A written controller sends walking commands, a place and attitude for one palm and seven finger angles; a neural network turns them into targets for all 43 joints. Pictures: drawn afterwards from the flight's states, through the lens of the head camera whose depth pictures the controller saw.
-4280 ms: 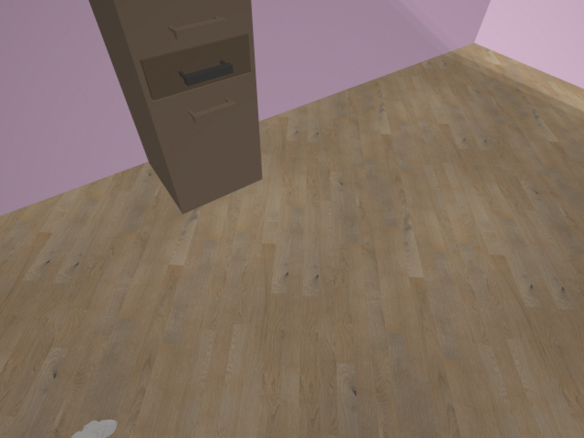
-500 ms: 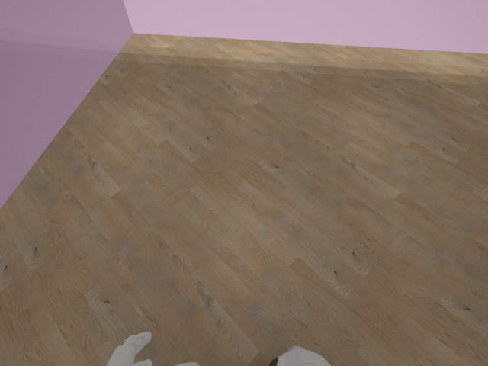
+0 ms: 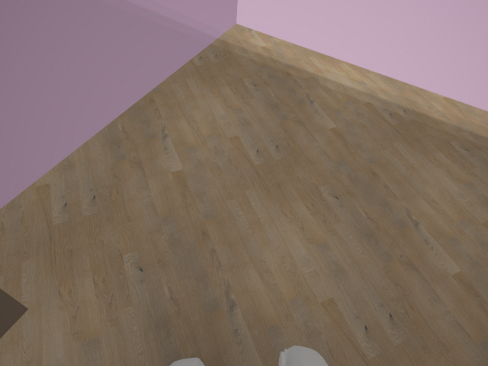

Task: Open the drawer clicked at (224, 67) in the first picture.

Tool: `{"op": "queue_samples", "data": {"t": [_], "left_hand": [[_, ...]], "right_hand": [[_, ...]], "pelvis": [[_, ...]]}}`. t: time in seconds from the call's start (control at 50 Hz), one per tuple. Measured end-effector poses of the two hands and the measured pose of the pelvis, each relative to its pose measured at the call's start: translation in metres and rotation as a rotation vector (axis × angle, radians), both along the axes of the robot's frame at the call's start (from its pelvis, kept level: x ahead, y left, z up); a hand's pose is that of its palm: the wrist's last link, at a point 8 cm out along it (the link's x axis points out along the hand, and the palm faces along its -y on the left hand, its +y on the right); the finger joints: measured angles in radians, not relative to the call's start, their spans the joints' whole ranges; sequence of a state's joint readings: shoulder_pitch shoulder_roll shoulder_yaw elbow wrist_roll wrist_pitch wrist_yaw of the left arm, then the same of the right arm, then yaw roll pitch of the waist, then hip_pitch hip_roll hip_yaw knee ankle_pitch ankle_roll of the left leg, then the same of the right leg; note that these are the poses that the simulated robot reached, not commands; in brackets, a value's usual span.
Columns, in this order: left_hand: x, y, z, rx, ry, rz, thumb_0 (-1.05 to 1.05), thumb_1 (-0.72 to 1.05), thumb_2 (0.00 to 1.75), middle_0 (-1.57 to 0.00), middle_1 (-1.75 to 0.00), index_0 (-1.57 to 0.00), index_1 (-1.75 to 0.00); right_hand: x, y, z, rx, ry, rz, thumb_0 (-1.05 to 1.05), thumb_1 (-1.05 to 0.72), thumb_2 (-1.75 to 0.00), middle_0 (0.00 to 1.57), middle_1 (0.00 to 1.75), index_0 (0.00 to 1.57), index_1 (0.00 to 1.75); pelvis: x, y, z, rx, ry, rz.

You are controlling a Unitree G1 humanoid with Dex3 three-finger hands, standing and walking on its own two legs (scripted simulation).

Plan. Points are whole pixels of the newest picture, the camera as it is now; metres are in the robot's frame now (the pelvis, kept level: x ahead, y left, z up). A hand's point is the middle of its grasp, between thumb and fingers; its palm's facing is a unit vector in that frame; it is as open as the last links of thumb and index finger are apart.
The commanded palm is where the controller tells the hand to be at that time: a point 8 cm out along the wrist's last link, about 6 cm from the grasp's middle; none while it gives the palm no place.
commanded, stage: turn to face it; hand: left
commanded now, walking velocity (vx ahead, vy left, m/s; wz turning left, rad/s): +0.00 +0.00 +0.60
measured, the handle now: out of the picture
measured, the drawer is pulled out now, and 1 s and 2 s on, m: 0.00 0.00 0.00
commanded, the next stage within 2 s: take the last steps up to it in 1.62 s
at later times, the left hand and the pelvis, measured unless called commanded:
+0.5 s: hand out of the picture +0.04 +0.14 -0.14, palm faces +0.28 -0.92 -0.27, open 7.4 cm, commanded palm none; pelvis +0.00 -0.07 +0.01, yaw +18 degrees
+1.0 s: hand out of the picture -0.10 +0.20 -0.16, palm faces +0.60 -0.76 -0.27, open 7.4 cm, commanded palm none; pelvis -0.03 -0.02 +0.01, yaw +36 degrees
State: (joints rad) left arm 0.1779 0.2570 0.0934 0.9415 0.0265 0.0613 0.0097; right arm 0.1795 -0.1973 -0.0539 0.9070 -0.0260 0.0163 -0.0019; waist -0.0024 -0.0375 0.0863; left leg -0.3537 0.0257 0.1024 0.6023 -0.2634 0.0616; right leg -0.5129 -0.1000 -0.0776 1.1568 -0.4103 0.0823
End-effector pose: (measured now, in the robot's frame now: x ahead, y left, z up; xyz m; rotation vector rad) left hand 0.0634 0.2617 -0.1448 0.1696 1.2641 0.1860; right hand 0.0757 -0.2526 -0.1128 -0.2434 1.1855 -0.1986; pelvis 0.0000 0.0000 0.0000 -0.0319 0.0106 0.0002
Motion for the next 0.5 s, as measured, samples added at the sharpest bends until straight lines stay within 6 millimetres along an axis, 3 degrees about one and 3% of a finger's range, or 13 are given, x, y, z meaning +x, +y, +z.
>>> {"op": "queue_samples", "data": {"t": [0.1,0.18,0.34,0.5], "left_hand": [[-0.019,0.013,0.016,0.042,0.023,0.057,0.0,0.91,0.9,-0.2,-0.3,-0.2,-0.29],[-0.023,0.008,0.023,0.061,0.014,0.091,0.0,0.91,0.9,-0.2,-0.3,-0.2,-0.29],[-0.014,-0.037,0.031,0.081,-0.116,0.135,0.0,0.91,0.9,-0.2,-0.3,-0.2,-0.29],[-0.05,-0.078,0.041,0.064,-0.117,0.22,0.0,0.9,0.9,-0.2,-0.3,-0.2,-0.3]], "right_hand": [[0.008,0.005,0.001,0.025,0.031,0.041,0.0,-0.91,-0.9,0.2,0.3,0.2,0.3],[0.013,0.0,-0.003,0.045,0.046,0.07,0.0,-0.91,-0.9,0.2,0.3,0.21,0.3],[0.028,-0.034,-0.027,0.079,0.062,0.135,0.0,-0.91,-0.9,0.2,0.3,0.21,0.3],[0.06,-0.052,-0.02,0.08,0.051,0.236,0.0,-0.91,-0.9,0.2,0.3,0.2,0.3]], "pelvis": [[0.005,-0.002,0.009,0.003,0.011,0.047],[0.005,-0.01,0.01,0.008,0.013,0.093],[0.0,-0.047,-0.001,0.038,0.013,0.198],[-0.003,-0.067,0.008,0.065,-0.013,0.315]]}}
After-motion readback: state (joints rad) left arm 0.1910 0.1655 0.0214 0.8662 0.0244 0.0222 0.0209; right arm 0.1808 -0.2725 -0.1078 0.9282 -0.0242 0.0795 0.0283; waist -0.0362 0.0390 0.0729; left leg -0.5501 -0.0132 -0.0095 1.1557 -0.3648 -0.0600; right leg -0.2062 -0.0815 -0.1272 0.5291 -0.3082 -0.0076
